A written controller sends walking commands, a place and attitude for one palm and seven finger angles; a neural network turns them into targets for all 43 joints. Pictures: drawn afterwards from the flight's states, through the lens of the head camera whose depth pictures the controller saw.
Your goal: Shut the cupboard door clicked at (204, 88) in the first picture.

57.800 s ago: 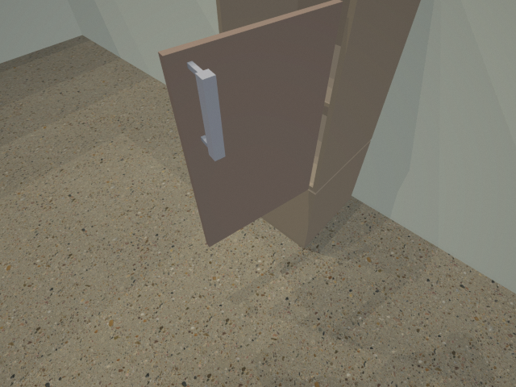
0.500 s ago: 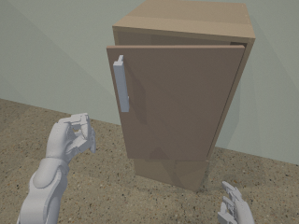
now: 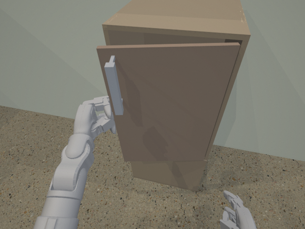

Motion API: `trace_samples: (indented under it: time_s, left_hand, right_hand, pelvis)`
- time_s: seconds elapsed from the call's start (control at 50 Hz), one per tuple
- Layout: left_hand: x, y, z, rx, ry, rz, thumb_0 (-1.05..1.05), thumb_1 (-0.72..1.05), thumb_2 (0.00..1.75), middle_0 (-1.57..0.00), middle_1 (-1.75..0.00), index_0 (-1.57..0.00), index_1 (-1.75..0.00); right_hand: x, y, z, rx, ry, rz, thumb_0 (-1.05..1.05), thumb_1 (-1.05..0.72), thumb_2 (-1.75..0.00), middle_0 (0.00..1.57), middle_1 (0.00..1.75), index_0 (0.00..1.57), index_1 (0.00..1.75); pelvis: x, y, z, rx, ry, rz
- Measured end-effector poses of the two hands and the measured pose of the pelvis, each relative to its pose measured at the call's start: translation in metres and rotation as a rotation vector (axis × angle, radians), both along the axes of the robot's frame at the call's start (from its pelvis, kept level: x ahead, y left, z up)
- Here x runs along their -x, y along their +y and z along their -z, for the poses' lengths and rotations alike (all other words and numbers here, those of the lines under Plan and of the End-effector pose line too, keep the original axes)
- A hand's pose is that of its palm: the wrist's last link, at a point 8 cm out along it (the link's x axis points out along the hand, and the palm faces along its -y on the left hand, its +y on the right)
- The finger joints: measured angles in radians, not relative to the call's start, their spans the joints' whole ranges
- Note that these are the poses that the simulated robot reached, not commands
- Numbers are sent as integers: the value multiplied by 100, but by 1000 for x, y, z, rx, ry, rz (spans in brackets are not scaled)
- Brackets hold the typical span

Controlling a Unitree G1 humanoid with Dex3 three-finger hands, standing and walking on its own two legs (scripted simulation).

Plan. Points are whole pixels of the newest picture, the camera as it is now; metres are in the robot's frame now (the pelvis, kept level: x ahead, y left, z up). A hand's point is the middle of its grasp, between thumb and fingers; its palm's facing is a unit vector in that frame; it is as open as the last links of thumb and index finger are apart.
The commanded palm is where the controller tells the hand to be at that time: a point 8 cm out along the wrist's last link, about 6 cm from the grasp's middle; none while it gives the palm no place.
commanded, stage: bring the fist close to the handle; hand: left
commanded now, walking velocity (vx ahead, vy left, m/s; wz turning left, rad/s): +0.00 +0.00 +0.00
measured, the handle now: (116, 86) +0.48 +0.15 +0.14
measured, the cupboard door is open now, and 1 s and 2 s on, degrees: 15 15 0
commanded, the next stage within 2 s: push the door shut along its arc in 0.66 s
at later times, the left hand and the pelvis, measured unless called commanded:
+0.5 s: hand (122, 106) +0.38 +0.11 +0.15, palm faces +0.09 -1.00 +0.00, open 3.1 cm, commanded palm +0.35 +0.16 +0.15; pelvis +0.01 -0.01 +0.00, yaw -2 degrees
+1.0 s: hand (122, 102) +0.40 +0.12 +0.15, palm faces +0.03 -1.00 -0.01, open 3.1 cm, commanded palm +0.38 +0.17 +0.15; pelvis +0.00 +0.00 +0.00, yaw -1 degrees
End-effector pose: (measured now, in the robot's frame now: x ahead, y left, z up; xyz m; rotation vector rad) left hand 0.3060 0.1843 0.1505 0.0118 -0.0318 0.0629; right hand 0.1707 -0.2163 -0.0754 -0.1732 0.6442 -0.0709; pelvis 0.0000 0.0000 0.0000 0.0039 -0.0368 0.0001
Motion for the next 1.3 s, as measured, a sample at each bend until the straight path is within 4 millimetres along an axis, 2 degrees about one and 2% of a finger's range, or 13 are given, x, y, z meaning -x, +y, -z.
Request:
trace_samples:
  time_s: [0.12, 0.36, 0.56, 0.66, 0.8, 0.94, 1.08, 1.3]
  left_hand:
    - [-21, -7, -3, 4, -2, -5, 2, 89, 90, -130, -150, -130, -150]
    - [-48, -28, -1, 17, 21, -5, 2, 89, 90, -130, -150, -130, -150]
    - [-44, -13, 1, 8, 13, -32, 2, 89, 90, -130, -150, -130, -150]
    - [-43, -13, 2, 10, 14, -23, 2, 90, 90, -130, -150, -130, -150]
    - [-48, -18, -1, 21, 14, -9, 2, 90, 90, -130, -150, -130, -150]
    - [-58, -14, -1, 4, 26, 10, 2, 89, 90, -130, -150, -130, -150]
    - [-76, -12, -4, 5, 29, 53, 2, 90, 92, -130, -150, -130, -150]
    - [-101, -9, -3, -4, 31, 99, 2, 89, 93, -131, -150, -131, -150]
  right_hand:
    - [4, -5, 4, -4, 32, 20, 1, -90, -90, 20, 30, 20, 30]
    - [18, -17, 12, 0, 100, 60, 1, -90, -90, 20, 30, 20, 30]
    - [25, -23, 13, 1, 120, 82, 1, -90, -90, 20, 30, 20, 30]
    - [22, -23, 13, 12, 117, 76, 1, -90, -90, 20, 30, 20, 30]
    - [18, -18, 9, 6, 97, 73, 1, -90, -90, 20, 30, 20, 30]
    - [20, -14, 9, 5, 103, 75, 1, -90, -90, 20, 30, 20, 30]
    - [34, -16, 16, 19, 151, 91, 1, -90, -90, 20, 30, 20, 30]
    - [73, -25, 28, 39, 243, 131, 1, -90, -90, 20, 30, 20, 30]
  pelvis:
    - [-3, -2, 0, -1, 11, 6]
    - [-5, -4, 0, -4, 29, 17]
    - [-5, -6, -1, -2, 27, 22]
    - [-3, -5, -1, 0, 26, 13]
    - [-3, -3, -1, 0, 28, 15]
    - [-1, -1, -1, 1, 28, 13]
    - [1, 1, -1, 3, 43, 7]
    - [7, 5, 2, 6, 75, 1]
